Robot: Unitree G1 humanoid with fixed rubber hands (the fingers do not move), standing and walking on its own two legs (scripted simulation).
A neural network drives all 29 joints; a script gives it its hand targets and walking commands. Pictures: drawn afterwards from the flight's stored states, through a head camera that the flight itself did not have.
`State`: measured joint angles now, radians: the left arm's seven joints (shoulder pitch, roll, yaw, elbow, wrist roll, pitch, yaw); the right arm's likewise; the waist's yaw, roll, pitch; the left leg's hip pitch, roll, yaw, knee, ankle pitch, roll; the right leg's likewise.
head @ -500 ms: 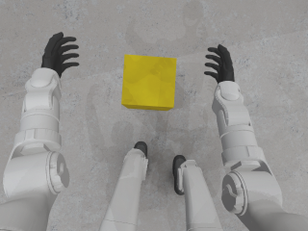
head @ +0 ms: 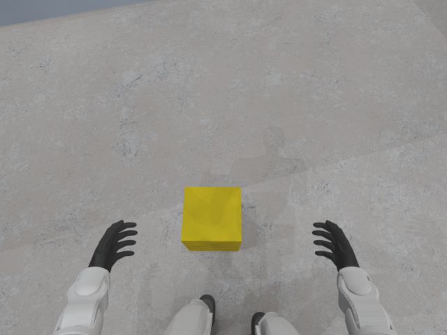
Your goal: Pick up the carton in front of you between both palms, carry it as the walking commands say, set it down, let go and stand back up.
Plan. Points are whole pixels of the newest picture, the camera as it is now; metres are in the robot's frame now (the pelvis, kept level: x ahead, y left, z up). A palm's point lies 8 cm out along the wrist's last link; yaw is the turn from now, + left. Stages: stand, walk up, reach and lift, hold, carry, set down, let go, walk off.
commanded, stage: let go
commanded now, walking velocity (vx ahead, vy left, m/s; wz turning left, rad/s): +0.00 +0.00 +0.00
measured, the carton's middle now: (213, 221) +0.44 +0.08 -0.63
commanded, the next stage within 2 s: stand in 0.64 s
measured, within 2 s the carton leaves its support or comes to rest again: neither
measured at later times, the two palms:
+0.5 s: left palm (121, 288) +0.18 +0.19 -0.05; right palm (402, 299) +0.18 -0.27 -0.04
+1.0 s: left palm (79, 297) +0.17 +0.27 -0.08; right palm (419, 315) +0.16 -0.30 -0.06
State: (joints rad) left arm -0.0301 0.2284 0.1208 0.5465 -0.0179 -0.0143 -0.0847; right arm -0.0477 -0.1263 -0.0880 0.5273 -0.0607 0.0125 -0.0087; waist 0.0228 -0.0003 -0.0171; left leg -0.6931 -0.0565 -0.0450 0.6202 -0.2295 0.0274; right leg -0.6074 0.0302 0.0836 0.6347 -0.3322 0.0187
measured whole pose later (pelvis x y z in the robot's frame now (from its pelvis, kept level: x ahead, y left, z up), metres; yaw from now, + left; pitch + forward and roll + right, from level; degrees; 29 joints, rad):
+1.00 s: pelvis +0.03 -0.01 +0.02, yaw -1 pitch +0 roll +0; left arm 0.22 0.35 0.05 0.67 0.03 0.02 0.02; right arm 0.15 -0.32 -0.04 0.78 -0.04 0.00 -0.02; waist 0.01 -0.04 0.01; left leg -0.23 -0.03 -0.02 0.52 -0.29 0.02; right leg -0.14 0.03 0.08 0.49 -0.35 0.00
